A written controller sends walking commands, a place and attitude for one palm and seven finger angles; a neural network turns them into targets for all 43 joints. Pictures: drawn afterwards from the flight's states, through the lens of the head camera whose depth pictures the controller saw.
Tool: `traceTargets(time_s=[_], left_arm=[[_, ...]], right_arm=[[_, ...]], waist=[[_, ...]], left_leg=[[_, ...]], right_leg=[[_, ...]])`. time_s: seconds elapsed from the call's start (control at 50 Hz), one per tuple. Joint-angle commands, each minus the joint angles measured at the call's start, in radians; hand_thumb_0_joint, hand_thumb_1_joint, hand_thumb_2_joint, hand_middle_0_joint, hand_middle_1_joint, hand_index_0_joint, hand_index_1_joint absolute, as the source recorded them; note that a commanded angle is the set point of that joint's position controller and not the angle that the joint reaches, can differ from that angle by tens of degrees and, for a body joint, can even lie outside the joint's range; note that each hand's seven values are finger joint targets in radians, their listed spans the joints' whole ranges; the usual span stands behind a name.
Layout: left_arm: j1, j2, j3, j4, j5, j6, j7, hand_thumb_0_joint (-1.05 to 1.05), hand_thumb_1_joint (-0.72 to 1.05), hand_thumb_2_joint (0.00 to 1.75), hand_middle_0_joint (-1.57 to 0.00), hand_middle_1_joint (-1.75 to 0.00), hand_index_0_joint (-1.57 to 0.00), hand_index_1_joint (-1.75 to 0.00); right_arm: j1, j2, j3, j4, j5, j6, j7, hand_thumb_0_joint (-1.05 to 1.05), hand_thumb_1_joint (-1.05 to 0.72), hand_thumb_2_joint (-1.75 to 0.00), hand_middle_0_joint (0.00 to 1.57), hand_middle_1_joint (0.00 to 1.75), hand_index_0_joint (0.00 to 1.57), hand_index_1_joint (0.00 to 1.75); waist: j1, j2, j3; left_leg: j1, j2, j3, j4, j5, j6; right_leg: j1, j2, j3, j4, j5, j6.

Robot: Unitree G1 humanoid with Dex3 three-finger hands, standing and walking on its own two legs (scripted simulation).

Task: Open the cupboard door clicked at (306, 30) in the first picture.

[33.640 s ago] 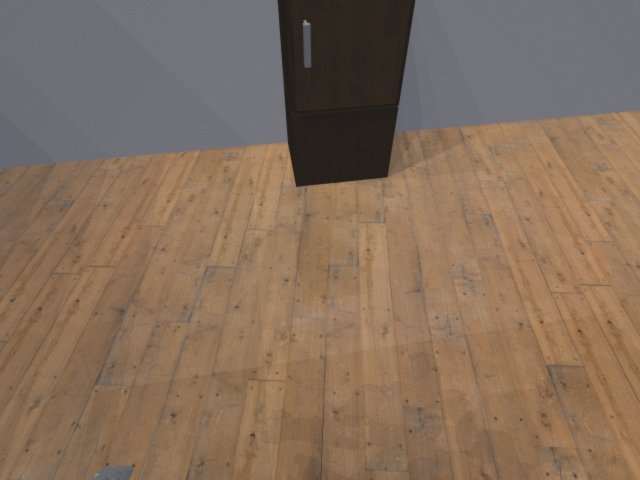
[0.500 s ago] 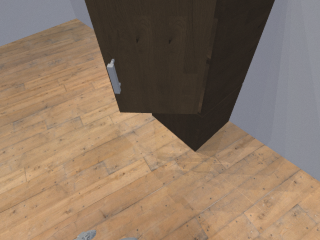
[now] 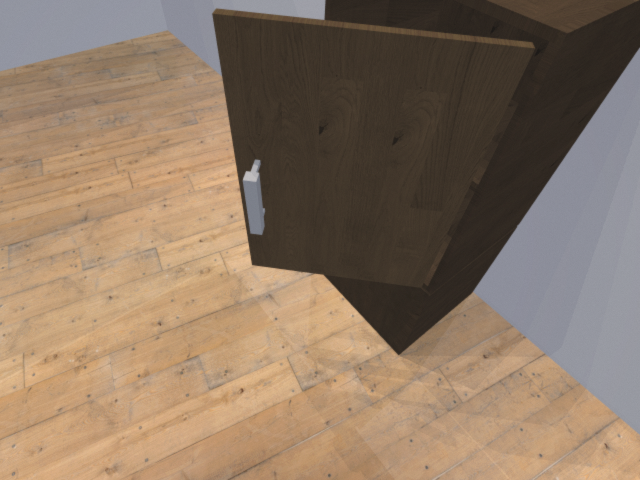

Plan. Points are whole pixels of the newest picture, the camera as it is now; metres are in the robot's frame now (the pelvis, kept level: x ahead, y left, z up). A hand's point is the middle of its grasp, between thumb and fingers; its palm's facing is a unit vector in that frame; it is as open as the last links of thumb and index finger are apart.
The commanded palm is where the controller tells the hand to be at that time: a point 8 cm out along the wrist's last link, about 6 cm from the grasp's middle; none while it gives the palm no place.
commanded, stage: come to a stop and stand still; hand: left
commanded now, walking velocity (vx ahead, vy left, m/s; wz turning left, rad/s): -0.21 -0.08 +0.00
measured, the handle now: (257, 197) +0.60 +0.18 -0.07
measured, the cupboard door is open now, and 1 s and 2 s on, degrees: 44 44 44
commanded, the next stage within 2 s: look again from close up in 0.96 s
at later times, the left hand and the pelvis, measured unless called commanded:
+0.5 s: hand out of the picture +0.07 +0.16 -0.17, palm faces +0.05 -0.97 -0.22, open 7.4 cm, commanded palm none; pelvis +0.00 -0.03 +0.00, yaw +1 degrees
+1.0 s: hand out of the picture -0.01 +0.20 -0.16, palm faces -0.01 -0.97 -0.26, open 7.4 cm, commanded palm none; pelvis -0.01 +0.01 +0.00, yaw -2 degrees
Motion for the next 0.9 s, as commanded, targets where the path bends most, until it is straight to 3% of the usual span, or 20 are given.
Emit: traceTargets(time_s=[0.0,0.06,0.12,0.14,0.18,0.2,0.22,0.26,0.32,0.38,0.44,0.46,0.48,0.52,0.54,0.58,0.62,0.68,0.74,0.88], left_arm=[[0.107,0.039,0.010,-0.038,0.003,0.024,0.002,0.00,0.90,0.90,-0.20,-0.30,-0.20,-0.30],[0.084,0.069,0.024,-0.072,0.009,0.032,0.001,0.00,0.90,0.90,-0.20,-0.30,-0.20,-0.30],[0.081,0.105,0.035,-0.099,0.010,0.027,0.004,0.00,0.90,0.90,-0.20,-0.30,-0.20,-0.30],[0.073,0.134,0.038,-0.112,0.014,0.019,0.007,0.00,0.90,0.90,-0.20,-0.30,-0.20,-0.30],[0.025,0.215,0.044,-0.127,0.015,0.004,0.009,0.00,0.90,0.90,-0.20,-0.30,-0.20,-0.30],[0.031,0.212,0.041,-0.125,0.010,-0.004,0.011,0.00,0.90,0.90,-0.20,-0.30,-0.20,-0.30],[0.000,0.202,0.036,-0.125,0.011,-0.004,0.015,0.00,0.90,0.90,-0.20,-0.30,-0.20,-0.30],[-0.046,0.201,0.039,-0.137,0.011,-0.003,0.021,0.00,0.90,0.90,-0.20,-0.30,-0.20,-0.30],[-0.037,0.212,0.045,-0.137,0.010,-0.004,0.023,0.00,0.90,0.90,-0.20,-0.30,-0.20,-0.30],[-0.029,0.224,0.051,-0.125,0.010,-0.003,0.022,0.00,0.90,0.90,-0.20,-0.30,-0.20,-0.30],[-0.057,0.215,0.048,-0.111,0.003,-0.001,0.019,0.00,0.90,0.90,-0.20,-0.30,-0.20,-0.30],[-0.064,0.198,0.043,-0.110,-0.006,0.002,0.016,0.00,0.90,0.90,-0.20,-0.30,-0.20,-0.30],[0.001,0.185,0.023,-0.116,-0.006,-0.018,0.056,0.00,0.90,0.90,-0.20,-0.30,-0.20,-0.30],[-0.034,0.177,0.016,-0.166,0.001,-0.013,0.048,0.00,0.90,0.90,-0.20,-0.30,-0.20,-0.30],[-0.045,0.162,0.004,-0.170,0.004,-0.001,0.037,0.00,0.90,0.90,-0.20,-0.30,-0.20,-0.30],[-0.040,0.139,-0.005,-0.166,0.008,0.014,0.021,0.00,0.90,0.90,-0.20,-0.30,-0.20,-0.30],[-0.009,0.131,-0.013,-0.153,0.006,0.012,0.011,0.00,0.90,0.90,-0.20,-0.30,-0.20,-0.30],[0.000,0.133,-0.015,-0.141,0.006,0.005,0.003,0.00,0.90,0.90,-0.20,-0.30,-0.20,-0.30],[0.011,0.133,-0.017,-0.132,0.008,0.000,0.002,0.00,0.90,0.90,-0.20,-0.30,-0.20,-0.30],[0.020,0.139,-0.022,-0.092,0.002,-0.014,0.003,0.00,0.90,0.90,-0.20,-0.30,-0.20,-0.30]], right_arm=[[0.053,-0.164,-0.030,-0.017,-0.003,0.024,-0.005,0.00,-0.90,-0.90,0.20,0.30,0.20,0.30],[0.041,-0.182,-0.047,-0.021,-0.005,0.043,-0.003,0.00,-0.90,-0.90,0.20,0.30,0.20,0.30],[0.047,-0.184,-0.058,-0.031,0.001,0.055,0.001,0.00,-0.90,-0.90,0.20,0.30,0.20,0.30],[0.061,-0.162,-0.058,-0.036,0.003,0.057,0.005,0.00,-0.90,-0.90,0.20,0.30,0.20,0.30],[0.092,-0.095,-0.051,-0.044,0.011,0.072,0.018,0.00,-0.90,-0.90,0.20,0.30,0.20,0.30],[0.053,-0.097,-0.051,-0.053,0.010,0.084,0.020,0.00,-0.90,-0.90,0.20,0.30,0.20,0.30],[0.041,-0.096,-0.053,-0.050,0.011,0.090,0.020,0.00,-0.90,-0.90,0.20,0.30,0.20,0.30],[0.059,-0.087,-0.046,-0.032,0.015,0.091,0.022,0.00,-0.90,-0.90,0.20,0.30,0.20,0.30],[0.053,-0.093,-0.042,-0.031,0.015,0.089,0.026,0.00,-0.90,-0.90,0.20,0.30,0.20,0.30],[0.065,-0.085,-0.036,-0.023,0.015,0.080,0.028,0.00,-0.90,-0.90,0.20,0.30,0.20,0.30],[0.134,-0.074,-0.032,0.005,0.013,0.071,0.025,0.00,-0.90,-0.90,0.20,0.30,0.20,0.30],[0.164,-0.088,-0.030,0.018,0.011,0.063,0.026,0.00,-0.90,-0.90,0.20,0.30,0.20,0.30],[0.103,-0.164,-0.047,-0.064,0.011,0.044,0.029,0.00,-0.90,-0.90,0.20,0.30,0.20,0.30],[0.137,-0.113,-0.023,-0.107,0.002,0.037,0.031,0.00,-0.90,-0.90,0.20,0.30,0.20,0.30],[0.120,-0.109,-0.015,-0.129,-0.003,0.033,0.035,0.00,-0.90,-0.90,0.20,0.30,0.20,0.30],[0.104,-0.144,-0.013,-0.155,-0.001,0.031,0.028,0.00,-0.90,-0.90,0.20,0.30,0.20,0.30],[0.096,-0.151,-0.009,-0.171,0.002,0.029,0.027,0.00,-0.90,-0.90,0.20,0.30,0.20,0.30],[0.129,-0.154,-0.009,-0.157,0.000,0.024,0.030,0.00,-0.90,-0.90,0.20,0.30,0.20,0.30],[0.139,-0.160,-0.006,-0.139,-0.002,0.017,0.030,0.00,-0.90,-0.90,0.20,0.30,0.20,0.30],[0.160,-0.160,0.005,-0.077,0.003,0.003,0.025,0.00,-0.90,-0.90,0.20,0.30,0.20,0.30]], waist=[[-0.012,0.130,-0.105],[-0.006,0.175,-0.077],[0.000,0.153,-0.094],[-0.002,0.078,-0.094],[-0.027,-0.194,-0.127],[0.004,-0.217,-0.125],[-0.008,-0.172,-0.108],[-0.021,-0.104,-0.103],[-0.002,-0.121,-0.111],[0.008,-0.114,-0.122],[-0.024,-0.119,-0.125],[-0.033,-0.067,-0.126],[-0.030,0.175,-0.178],[-0.034,0.184,-0.148],[-0.025,0.281,-0.091],[-0.015,0.241,0.030],[-0.008,0.121,0.049],[-0.020,0.038,0.035],[-0.022,0.084,0.025],[-0.028,0.037,-0.023]], left_leg=[[0.023,0.305,-0.200,-0.179,0.333,0.105],[0.015,0.302,-0.207,-0.133,0.329,0.097],[0.010,0.252,-0.190,-0.045,0.303,0.049],[-0.004,0.197,-0.166,0.005,0.231,0.014],[-0.057,0.011,-0.039,0.221,-0.201,-0.078],[-0.071,0.000,-0.101,0.369,-0.404,-0.080],[-0.100,0.002,-0.148,0.467,-0.410,-0.080],[-0.133,0.000,-0.160,0.510,-0.363,-0.090],[-0.124,-0.002,-0.152,0.415,-0.344,-0.102],[-0.078,-0.007,-0.126,0.249,-0.304,-0.105],[0.086,-0.009,-0.108,-0.029,-0.129,-0.098],[0.170,0.008,-0.120,-0.117,-0.024,-0.084],[0.128,0.076,-0.093,0.000,-0.006,-0.082],[0.042,0.114,-0.162,-0.029,-0.003,-0.042],[0.010,0.128,-0.206,-0.073,0.029,-0.025],[-0.073,0.163,-0.262,-0.163,0.001,0.001],[-0.101,0.137,-0.248,-0.182,-0.171,0.005],[-0.077,0.107,-0.242,-0.207,-0.257,-0.002],[-0.044,0.109,-0.241,-0.234,-0.251,-0.001],[0.047,0.105,-0.209,-0.202,-0.076,-0.005]], right_leg=[[0.101,0.004,-0.004,-0.137,0.027,0.018],[0.106,0.022,-0.013,-0.217,0.068,0.007],[0.168,0.020,0.001,-0.359,0.265,-0.010],[0.193,-0.017,0.052,-0.419,0.425,-0.025],[0.205,-0.255,0.273,-0.530,0.710,-0.155],[0.180,-0.309,0.304,-0.564,0.826,-0.215],[0.187,-0.299,0.286,-0.550,0.852,-0.238],[0.245,-0.253,0.206,-0.522,0.887,-0.222],[0.307,-0.238,0.179,-0.524,0.855,-0.209],[0.341,-0.222,0.182,-0.525,0.779,-0.198],[0.267,-0.184,0.158,-0.489,0.615,-0.146],[0.206,-0.152,0.138,-0.467,0.506,-0.106],[0.259,-0.126,0.140,-0.382,0.623,-0.075],[0.192,-0.089,0.091,-0.363,0.337,-0.079],[0.155,-0.044,0.044,-0.361,0.205,-0.061],[0.124,0.021,-0.007,-0.340,0.096,-0.034],[0.145,0.011,0.019,-0.391,0.141,-0.037],[0.144,-0.001,0.050,-0.427,0.148,-0.037],[0.136,-0.004,0.052,-0.433,0.169,-0.036],[0.154,-0.026,0.077,-0.462,0.244,-0.033]])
